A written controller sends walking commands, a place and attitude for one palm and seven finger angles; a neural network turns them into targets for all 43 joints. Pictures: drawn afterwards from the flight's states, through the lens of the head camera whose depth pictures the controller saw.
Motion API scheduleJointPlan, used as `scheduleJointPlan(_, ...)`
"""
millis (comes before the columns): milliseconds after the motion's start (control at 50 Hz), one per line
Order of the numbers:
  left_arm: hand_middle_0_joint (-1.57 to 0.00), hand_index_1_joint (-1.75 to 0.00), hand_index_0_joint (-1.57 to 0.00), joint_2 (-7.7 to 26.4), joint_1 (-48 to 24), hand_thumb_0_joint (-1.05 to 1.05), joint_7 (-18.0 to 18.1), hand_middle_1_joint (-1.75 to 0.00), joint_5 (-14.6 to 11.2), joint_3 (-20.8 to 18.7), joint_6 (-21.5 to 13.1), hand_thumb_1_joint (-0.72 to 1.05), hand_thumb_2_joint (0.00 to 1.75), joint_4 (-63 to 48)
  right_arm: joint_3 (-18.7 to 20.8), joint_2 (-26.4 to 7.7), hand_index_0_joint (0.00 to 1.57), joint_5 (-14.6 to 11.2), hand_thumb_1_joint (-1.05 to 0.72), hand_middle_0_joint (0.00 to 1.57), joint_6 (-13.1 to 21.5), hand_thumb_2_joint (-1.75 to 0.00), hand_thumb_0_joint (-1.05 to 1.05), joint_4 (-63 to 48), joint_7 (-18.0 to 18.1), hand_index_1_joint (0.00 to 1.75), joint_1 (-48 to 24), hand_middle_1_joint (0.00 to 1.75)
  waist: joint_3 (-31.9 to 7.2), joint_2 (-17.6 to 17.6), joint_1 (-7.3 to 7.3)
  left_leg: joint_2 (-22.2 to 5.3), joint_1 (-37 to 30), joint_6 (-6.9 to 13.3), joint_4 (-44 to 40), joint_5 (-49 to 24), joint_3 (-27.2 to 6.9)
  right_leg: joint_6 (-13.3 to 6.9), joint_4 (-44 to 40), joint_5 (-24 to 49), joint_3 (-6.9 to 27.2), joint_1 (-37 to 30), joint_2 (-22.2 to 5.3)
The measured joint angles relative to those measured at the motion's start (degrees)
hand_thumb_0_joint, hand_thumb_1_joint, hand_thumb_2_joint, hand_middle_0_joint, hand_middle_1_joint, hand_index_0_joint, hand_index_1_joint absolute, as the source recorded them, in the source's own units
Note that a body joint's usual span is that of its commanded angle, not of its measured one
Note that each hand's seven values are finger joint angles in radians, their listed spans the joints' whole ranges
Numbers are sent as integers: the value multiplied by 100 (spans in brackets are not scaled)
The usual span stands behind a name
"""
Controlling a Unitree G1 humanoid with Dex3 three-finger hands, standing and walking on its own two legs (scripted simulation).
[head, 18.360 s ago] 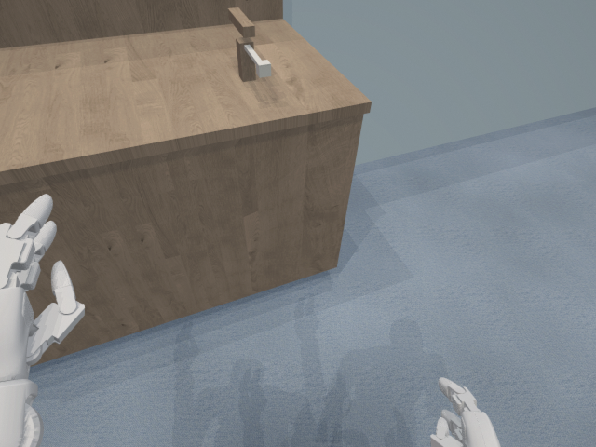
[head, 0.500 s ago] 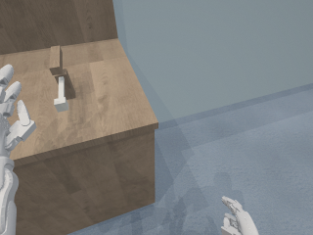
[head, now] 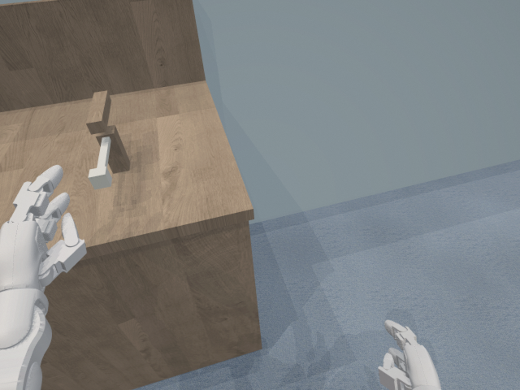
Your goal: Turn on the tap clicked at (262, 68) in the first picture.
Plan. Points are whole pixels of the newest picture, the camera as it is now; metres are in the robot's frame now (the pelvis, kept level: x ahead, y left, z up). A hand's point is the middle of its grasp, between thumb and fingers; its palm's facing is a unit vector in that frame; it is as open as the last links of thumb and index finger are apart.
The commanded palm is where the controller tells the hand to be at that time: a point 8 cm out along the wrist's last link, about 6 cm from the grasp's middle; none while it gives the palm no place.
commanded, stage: turn the palm inward beside the body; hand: left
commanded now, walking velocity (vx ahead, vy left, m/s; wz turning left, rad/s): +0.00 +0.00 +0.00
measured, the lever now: (100, 177) +0.40 +0.34 +0.13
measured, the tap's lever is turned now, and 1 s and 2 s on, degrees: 0 0 0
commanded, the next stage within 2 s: reach beside the lever's end, fingers flat in 1.54 s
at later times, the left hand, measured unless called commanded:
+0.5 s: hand (84, 240) +0.23 +0.25 +0.18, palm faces +0.48 -0.86 -0.18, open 7.4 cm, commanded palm +0.17 +0.28 +0.19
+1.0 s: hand (72, 281) +0.17 +0.23 +0.18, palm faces +0.51 -0.86 -0.10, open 7.4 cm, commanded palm +0.11 +0.27 +0.20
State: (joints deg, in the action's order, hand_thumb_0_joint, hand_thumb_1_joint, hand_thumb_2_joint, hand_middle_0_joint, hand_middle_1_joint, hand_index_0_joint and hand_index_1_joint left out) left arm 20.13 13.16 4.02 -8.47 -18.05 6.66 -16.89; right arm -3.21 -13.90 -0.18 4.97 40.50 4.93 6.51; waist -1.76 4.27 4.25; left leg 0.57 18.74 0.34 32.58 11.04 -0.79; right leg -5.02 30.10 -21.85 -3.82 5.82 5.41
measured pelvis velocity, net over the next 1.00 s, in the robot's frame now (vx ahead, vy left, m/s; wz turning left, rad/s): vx -0.02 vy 0.00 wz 0.00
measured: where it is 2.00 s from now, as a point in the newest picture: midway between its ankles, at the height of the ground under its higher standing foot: outside the picture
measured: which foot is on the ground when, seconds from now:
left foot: down 0.00-1.00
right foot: down 0.00-1.00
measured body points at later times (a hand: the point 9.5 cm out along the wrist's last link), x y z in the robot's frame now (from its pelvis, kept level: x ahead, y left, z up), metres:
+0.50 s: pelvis +0.04 -0.01 +0.00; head +0.00 -0.03 +0.45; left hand +0.20 +0.29 +0.20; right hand +0.26 -0.22 -0.07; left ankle +0.07 +0.11 -0.73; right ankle -0.05 -0.05 -0.72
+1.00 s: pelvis -0.02 +0.00 +0.00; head -0.08 -0.04 +0.44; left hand +0.14 +0.27 +0.19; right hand +0.20 -0.21 -0.07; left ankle +0.07 +0.11 -0.73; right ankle -0.05 -0.05 -0.73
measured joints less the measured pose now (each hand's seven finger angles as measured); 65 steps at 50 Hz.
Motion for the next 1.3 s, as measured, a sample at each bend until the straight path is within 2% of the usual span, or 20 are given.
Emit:
scheduleJointPlan(80, -21, -30, -21, -23, 253, 2, 59, -30, -168, -316, -110, 89, 90, -210, -31, 104, 20, 8, -91, 20, 24, -90, 1, -16, -41, 30, 78, 30, -128, -185, -22, 11, -14, -24, -28, 129, 106, -32, 40, -108, 109, 43, -31)
scheduleJointPlan(180, -21, -30, -21, -170, 683, 2, 24, -30, -282, -490, -10, 89, 90, -585, 22, -23, 20, -37, -91, 20, 0, -90, 1, -140, -111, 30, 218, 30, -261, -192, -44, 35, -46, -8, 0, 279, 119, 172, 215, -150, 99, 90, -74)
scheduleJointPlan(240, -21, -30, -20, -237, 876, 2, -29, -30, -357, -410, 105, 89, 90, -790, 87, -102, 20, -64, -91, 20, 4, -90, 1, -190, -85, 30, 256, 30, -292, -188, -25, 81, -70, 7, 9, 334, 104, 223, 281, -184, 66, 83, -119)
scheduleJointPlan(360, -21, -30, -20, -335, 980, 2, 71, -30, -448, -355, 110, 89, 90, -1051, 117, -120, 20, -42, -91, 20, 76, -90, 1, -256, -43, 30, 136, 30, -249, -247, 31, 151, -14, 9, 65, 372, 128, 97, 284, -359, 68, 97, -186)
scheduleJointPlan(460, -21, -30, -20, -422, 1058, 2, 131, -30, -496, -311, 218, 89, 90, -1234, 78, -65, 20, -50, -91, 20, 5, -90, 1, -264, -69, 30, 128, 30, -372, -166, 29, 101, -45, 2, 41, 344, 51, 256, 378, -188, -26, 128, -145)
scheduleJointPlan(500, -21, -30, -20, -433, 1065, 2, 152, -30, -513, -283, 284, 89, 90, -1281, 54, -16, 20, -81, -91, 20, -6, -90, 1, -260, -63, 30, 145, 30, -408, -191, 46, 104, -100, -9, 19, 332, 43, 260, 361, -183, -41, 70, -148)
scheduleJointPlan(560, -21, -30, -20, -462, 955, 2, 229, -30, -520, -243, 438, 89, 90, -1277, 2, 40, 20, -107, -91, 20, 38, -90, 1, -273, -24, 30, 101, 30, -356, -269, 96, 157, -140, -18, 28, 306, 96, 73, 225, -354, 11, -57, -189)
scheduleJointPlan(600, -21, -30, -20, -529, 830, 2, 294, -30, -496, -197, 588, 90, 90, -1210, -36, 35, 20, -102, -91, 20, 69, -90, 1, -261, 5, 30, 27, 30, -271, -217, 103, 152, -143, -18, 41, 268, 98, -102, 197, -372, 9, -79, -175)
scheduleJointPlan(620, -21, -30, -20, -564, 782, 2, 322, -30, -476, -163, 673, 90, 90, -1179, -54, 25, 20, -91, -91, 20, 74, -90, 1, -254, 15, 30, 0, 30, -240, -168, 95, 140, -145, -17, 28, 235, 83, -116, 188, -323, -8, -78, -163)
scheduleJointPlan(700, -21, -30, -20, -626, 786, 2, 400, -30, -409, -22, 893, 90, 90, -1251, -110, 21, 20, -65, -91, 20, 59, -90, 1, -211, 12, 30, -21, 30, -270, -55, 70, 82, -114, -19, -34, 103, 63, -8, 147, -178, -23, -28, -114)
scheduleJointPlan(820, -21, -30, -20, -690, 809, 2, 533, -30, -478, 88, 879, 90, 90, -1403, -146, 55, 20, -103, -91, 20, 124, -90, 1, -69, 31, 30, 52, 30, -298, -63, 45, 16, -244, -43, -102, -25, 45, -70, 69, -55, -32, -156, -45)
scheduleJointPlan(980, -20, -30, -20, -783, 744, 2, 794, -30, -432, 253, 1257, 90, 90, -1442, -97, -10, 20, -112, -91, 20, 222, -90, 1, 93, 105, 30, -32, 30, -72, 123, -2, -84, -372, -35, -109, -157, -41, -43, -146, 166, -94, -382, 71)
scheduleJointPlan(1180, -20, -30, -20, -809, 714, 2, 900, -30, -562, 209, 1331, 90, 90, -1591, -86, 81, 20, -69, -91, 20, 314, -90, 2, 258, 122, 30, -162, 30, -6, 96, 106, -30, -372, 32, -164, -166, -28, 7, -257, 212, -86, -413, 20)
scheduleJointPlan(1300, -20, -30, -20, -861, 700, 2, 865, -30, -497, 286, 1438, 90, 90, -1626, -164, 113, 20, -44, -91, 20, 379, -90, 2, 181, 109, 30, -211, 30, -28, 51, 175, 97, -477, 115, -317, -150, 41, 45, -308, 159, -36, -471, -113)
